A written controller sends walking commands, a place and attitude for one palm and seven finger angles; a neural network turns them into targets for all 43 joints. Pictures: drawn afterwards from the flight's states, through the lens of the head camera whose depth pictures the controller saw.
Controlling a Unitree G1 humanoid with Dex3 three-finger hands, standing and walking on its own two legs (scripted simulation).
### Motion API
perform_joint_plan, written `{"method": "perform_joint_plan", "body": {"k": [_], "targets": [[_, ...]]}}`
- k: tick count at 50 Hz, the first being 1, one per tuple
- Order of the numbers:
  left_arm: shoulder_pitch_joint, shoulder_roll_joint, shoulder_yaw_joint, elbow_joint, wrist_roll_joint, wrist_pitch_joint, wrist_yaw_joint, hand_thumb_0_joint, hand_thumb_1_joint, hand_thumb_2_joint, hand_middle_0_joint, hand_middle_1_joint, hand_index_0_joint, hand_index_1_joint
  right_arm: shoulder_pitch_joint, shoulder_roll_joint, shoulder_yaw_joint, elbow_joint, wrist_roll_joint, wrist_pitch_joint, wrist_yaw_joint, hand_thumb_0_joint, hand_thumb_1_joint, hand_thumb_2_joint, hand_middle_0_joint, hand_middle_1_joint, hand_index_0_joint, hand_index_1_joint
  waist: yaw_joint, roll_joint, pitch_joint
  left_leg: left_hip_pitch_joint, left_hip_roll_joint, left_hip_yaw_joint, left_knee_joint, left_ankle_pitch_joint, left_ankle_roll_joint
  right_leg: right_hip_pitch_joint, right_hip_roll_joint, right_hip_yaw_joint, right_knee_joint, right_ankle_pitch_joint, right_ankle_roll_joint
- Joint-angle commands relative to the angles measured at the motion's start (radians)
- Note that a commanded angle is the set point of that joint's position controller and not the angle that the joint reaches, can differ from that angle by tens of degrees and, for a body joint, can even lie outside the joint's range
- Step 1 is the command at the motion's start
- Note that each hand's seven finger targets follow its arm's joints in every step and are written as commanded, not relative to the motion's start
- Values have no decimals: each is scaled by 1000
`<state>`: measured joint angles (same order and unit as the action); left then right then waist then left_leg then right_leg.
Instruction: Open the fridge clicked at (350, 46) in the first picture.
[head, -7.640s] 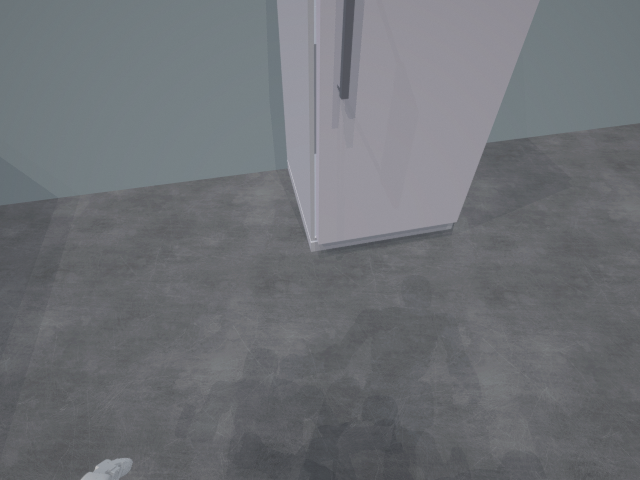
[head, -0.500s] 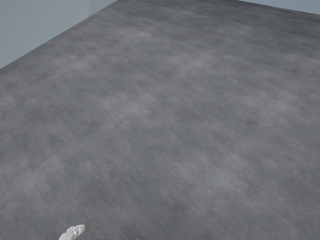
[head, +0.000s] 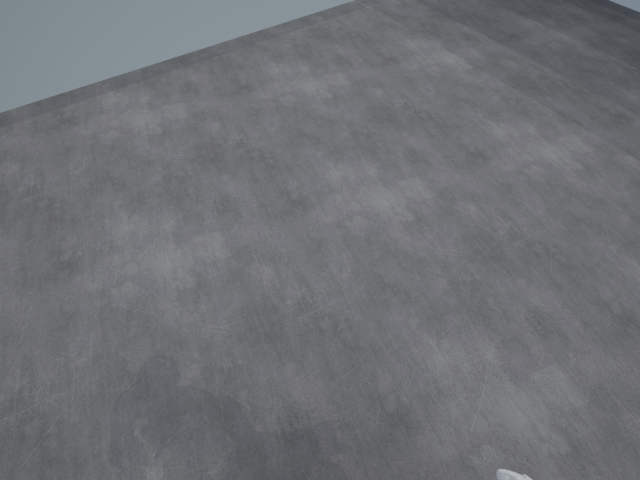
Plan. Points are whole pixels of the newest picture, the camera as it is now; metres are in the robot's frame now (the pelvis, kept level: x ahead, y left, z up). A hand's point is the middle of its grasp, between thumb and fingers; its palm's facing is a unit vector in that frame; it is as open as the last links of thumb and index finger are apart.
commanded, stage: turn to face it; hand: left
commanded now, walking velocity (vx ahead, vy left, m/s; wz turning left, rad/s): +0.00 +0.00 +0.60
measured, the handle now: out of the picture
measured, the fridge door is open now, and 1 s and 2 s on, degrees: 0 0 0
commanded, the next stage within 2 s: none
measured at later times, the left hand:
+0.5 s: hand out of the picture +0.10 +0.19 -0.12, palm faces +0.26 -0.91 -0.31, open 7.3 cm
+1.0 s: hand out of the picture -0.11 +0.19 -0.18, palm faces +0.61 -0.75 -0.26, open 7.4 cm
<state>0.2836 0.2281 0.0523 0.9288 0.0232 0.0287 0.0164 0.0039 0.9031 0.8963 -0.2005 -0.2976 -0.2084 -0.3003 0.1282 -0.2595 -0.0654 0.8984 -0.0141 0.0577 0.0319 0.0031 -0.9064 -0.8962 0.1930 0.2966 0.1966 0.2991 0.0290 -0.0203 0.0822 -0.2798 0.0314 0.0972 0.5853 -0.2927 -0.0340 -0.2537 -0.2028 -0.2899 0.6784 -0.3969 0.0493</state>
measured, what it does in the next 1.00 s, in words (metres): steps on the spot, turning left: right foot, then left foot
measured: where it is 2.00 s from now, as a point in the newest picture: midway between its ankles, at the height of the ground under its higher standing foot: outside the picture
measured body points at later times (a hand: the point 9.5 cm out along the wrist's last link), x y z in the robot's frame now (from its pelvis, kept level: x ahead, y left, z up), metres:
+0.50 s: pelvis +0.02 -0.04 +0.01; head +0.06 -0.07 +0.45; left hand +0.09 +0.24 -0.10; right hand +0.14 -0.28 -0.16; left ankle -0.04 +0.10 -0.68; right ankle +0.05 -0.13 -0.72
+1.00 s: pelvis +0.00 -0.01 +0.00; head +0.02 +0.04 +0.45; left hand -0.14 +0.23 -0.16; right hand +0.26 -0.15 -0.12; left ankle -0.04 +0.07 -0.72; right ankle +0.05 -0.14 -0.68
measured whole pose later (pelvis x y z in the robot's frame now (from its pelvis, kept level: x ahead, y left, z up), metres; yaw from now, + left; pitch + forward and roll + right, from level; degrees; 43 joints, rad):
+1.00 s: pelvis +0.00 -0.01 +0.00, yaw +35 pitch -1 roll +0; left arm 0.27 0.27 0.07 0.95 0.02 0.07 0.02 0.01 0.91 0.90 -0.20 -0.30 -0.21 -0.30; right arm 0.12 -0.24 -0.05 0.89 -0.01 0.03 0.02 0.00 -0.91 -0.90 0.19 0.30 0.20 0.30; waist 0.03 -0.06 0.09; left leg -0.31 0.00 0.09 0.65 -0.33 0.05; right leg -0.37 -0.16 -0.16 1.00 -0.56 0.07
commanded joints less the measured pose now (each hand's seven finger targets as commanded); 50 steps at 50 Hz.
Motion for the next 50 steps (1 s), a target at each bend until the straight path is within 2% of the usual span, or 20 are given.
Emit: {"method": "perform_joint_plan", "body": {"k": [1, 3, 6, 15, 19, 20, 21, 22, 23, 24, 26, 28, 35, 41, 44, 45, 46, 47, 48, 50], "targets": [[-109, 122, 30, -145, -7, 0, 7, 0, 900, 900, -200, -300, -200, -300, 223, -275, -68, -6, 3, -34, -24, 0, -900, -900, 200, 300, 200, 300, -124, 225, -234, 346, 407, -393, -164, 826, 263, -337, 48, 220, 476, -266, 41], [-128, 108, 36, -117, -7, 3, 3, 0, 900, 900, -200, -300, -200, -300, 119, -212, -52, -28, -4, -42, -41, 0, -900, -900, 200, 300, 200, 300, -86, 239, -159, 252, 292, -343, -184, 671, 218, -372, 46, 257, 514, -129, 50], [-99, 113, 39, -92, -8, 3, -6, 0, 900, 900, -200, -300, -200, -300, 35, -175, -36, -57, -6, -47, -42, 0, -900, -900, 200, 300, 200, 300, -47, 177, -107, 155, 204, -279, -205, 609, 177, -307, 74, 264, 482, -28, 56], [-173, 93, 28, -144, -15, -1, 2, 0, 900, 900, -200, -300, -200, -300, 71, -182, -49, -56, -13, -38, -37, 0, -900, -900, 200, 300, 200, 300, -64, 191, -107, 119, 183, -399, -189, 530, 202, -196, 139, 273, 181, -45, 57], [-72, 101, 30, -129, -22, -21, 5, 0, 900, 900, -200, -300, -200, -300, 29, -179, -55, -73, -8, -32, -35, 0, -900, -900, 200, 300, 200, 300, -12, 177, -139, 13, 132, -427, -90, 502, 156, 42, 177, 251, -140, 123, 42], [-23, 137, 38, -119, -18, -34, 8, 0, 900, 900, -200, -300, -200, -300, 33, -149, -53, -79, -1, -33, -33, 0, -900, -900, 200, 300, 200, 300, 14, 83, -164, -81, 76, -395, -10, 337, 102, 192, 124, 289, -294, 241, 36], [2, 245, 58, -120, 2, -48, 20, 0, 900, 900, -200, -300, -200, -300, 75, -66, -39, -91, 9, -35, -26, 0, -900, -900, 200, 300, 200, 300, 18, -234, -203, -274, -68, -223, 223, -85, 10, 355, -161, 554, -387, 345, -47], [6, 285, 58, -127, -2, -41, 21, 0, 900, 900, -200, -300, -200, -300, 58, -86, -44, -110, 1, -30, -29, 0, -900, -900, 200, 300, 200, 300, 23, -300, -191, -311, -94, -170, 435, -349, -15, 244, -325, 679, -384, 470, -159], [-30, 252, 52, -142, -4, -35, 23, 0, 900, 900, -200, -300, -200, -300, 58, -109, -55, -106, -1, -20, -27, 0, -900, -900, 200, 300, 200, 300, 5, -173, -151, -286, -54, -203, 566, -304, -7, 142, -310, 601, -383, 415, -196], [-94, 202, 48, -147, -5, -40, 25, 0, 900, 900, -200, -300, -200, -300, 58, -105, -56, -78, -5, -10, -21, 0, -900, -900, 200, 300, 200, 300, -16, -219, -101, -290, -24, -211, 617, -248, -6, 73, -246, 542, -403, 319, -171], [-157, 146, 24, -161, -8, -38, 17, 0, 900, 900, -200, -300, -200, -300, 87, -94, -54, -38, -12, 0, -7, 0, -900, -900, 200, 300, 200, 300, -54, -155, -44, -299, -8, -160, 684, -108, -26, 51, -132, 377, -381, 305, -127], [-136, 131, 20, -151, -6, -42, 16, 0, 900, 900, -200, -300, -200, -300, 100, -77, -48, -26, -8, 3, 0, 0, -900, -900, 200, 300, 200, 300, -55, -155, -51, -299, -4, -133, 669, -57, -39, 81, -107, 289, -365, 389, -114], [-11, 157, 29, -103, 2, -40, 21, 0, 900, 900, -200, -300, -200, -300, 1, -64, -32, -45, -5, 8, 0, 0, -900, -900, 200, 300, 200, 300, 0, -168, -77, -297, 21, -70, 484, -98, -61, 205, -154, 211, -336, 539, -152], [10, 201, 48, -77, 9, -26, 17, 0, 900, 900, -200, -300, -200, -300, -36, -44, -11, -64, 3, -13, 0, 0, -900, -900, 200, 300, 200, 300, 22, -208, -104, -140, 10, 19, 173, -128, -24, 196, -191, 155, -245, 633, -158], [-14, 200, 55, -70, -2, -19, 10, 0, 900, 900, -200, -300, -200, -300, 59, -78, -20, -53, -1, -28, -4, 0, -900, -900, 200, 300, 200, 300, -38, -136, -157, 54, 0, 25, -84, 58, 1, 130, -170, 86, -83, 550, -92], [-12, 174, 51, -82, -10, -14, 6, 0, 900, 900, -200, -300, -200, -300, 134, -151, -39, -37, -5, -39, -6, 0, -900, -900, 200, 300, 200, 300, -84, 37, -206, 245, 81, -107, -178, 248, 45, -31, -114, 60, 116, 396, -35], [-50, 100, 33, -131, -18, -13, -2, 0, 900, 900, -200, -300, -200, -300, 200, -268, -68, -29, -6, -46, -14, 0, -900, -900, 200, 300, 200, 300, -121, 355, -204, 357, 358, -482, -219, 672, 179, -330, 46, 68, 348, -247, 53], [-104, 116, 25, -151, -7, 1, 5, 0, 900, 900, -200, -300, -200, -300, 243, -289, -68, -3, 2, -36, -22, 0, -900, -900, 200, 300, 200, 300, -131, 273, -222, 327, 417, -481, -202, 755, 256, -348, 57, 196, 455, -304, 42], [-129, 116, 27, -150, -5, 7, 6, 0, 900, 900, -200, -300, -200, -300, 208, -257, -59, -7, -1, -37, -30, 0, -900, -900, 200, 300, 200, 300, -116, 219, -168, 258, 374, -428, -220, 631, 252, -351, 41, 232, 490, -238, 35], [-129, 120, 38, -111, -5, 6, 2, 0, 900, 900, -200, -300, -200, -300, 98, -194, -41, -42, -6, -41, -44, 0, -900, -900, 200, 300, 200, 300, -81, 225, -113, 186, 269, -377, -223, 536, 212, -360, 50, 268, 527, -101, 43]]}}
